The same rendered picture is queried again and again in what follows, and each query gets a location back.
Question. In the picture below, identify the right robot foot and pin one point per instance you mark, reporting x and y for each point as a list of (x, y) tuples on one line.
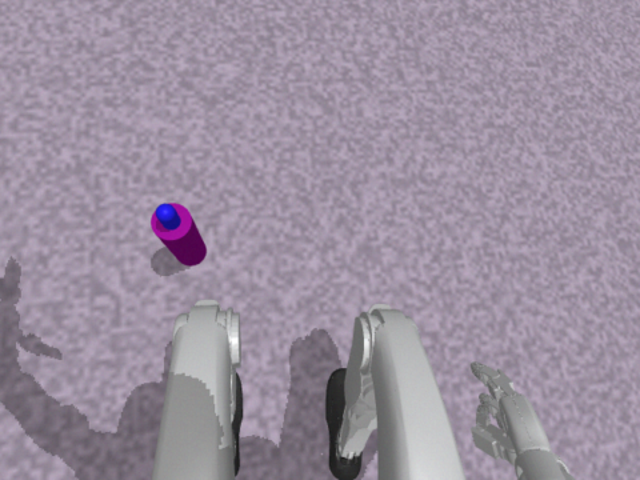
[(342, 468)]

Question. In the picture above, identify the right robot arm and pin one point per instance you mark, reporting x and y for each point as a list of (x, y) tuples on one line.
[(541, 465)]

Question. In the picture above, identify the right robot hand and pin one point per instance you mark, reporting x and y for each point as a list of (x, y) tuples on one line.
[(515, 416)]

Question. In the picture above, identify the bottle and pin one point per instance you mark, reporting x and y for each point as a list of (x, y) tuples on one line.
[(174, 226)]

